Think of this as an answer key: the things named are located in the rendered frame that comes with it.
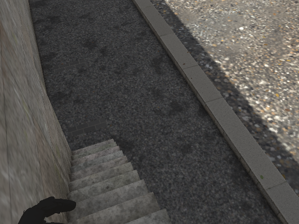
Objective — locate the robot left hand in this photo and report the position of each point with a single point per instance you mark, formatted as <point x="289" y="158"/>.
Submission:
<point x="46" y="208"/>

